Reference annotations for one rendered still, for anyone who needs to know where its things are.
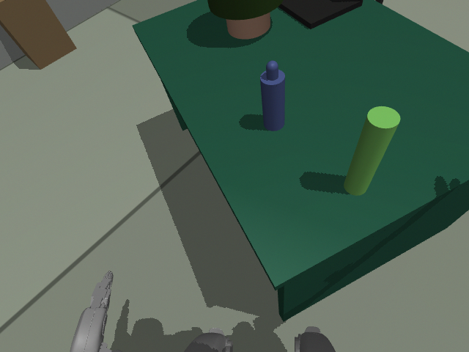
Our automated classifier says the potted plant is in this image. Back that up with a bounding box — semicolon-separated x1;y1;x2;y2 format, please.
207;0;283;40

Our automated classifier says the left robot hand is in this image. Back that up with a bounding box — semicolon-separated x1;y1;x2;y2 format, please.
70;271;122;352

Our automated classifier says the desk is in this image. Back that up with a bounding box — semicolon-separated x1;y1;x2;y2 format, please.
133;0;469;322

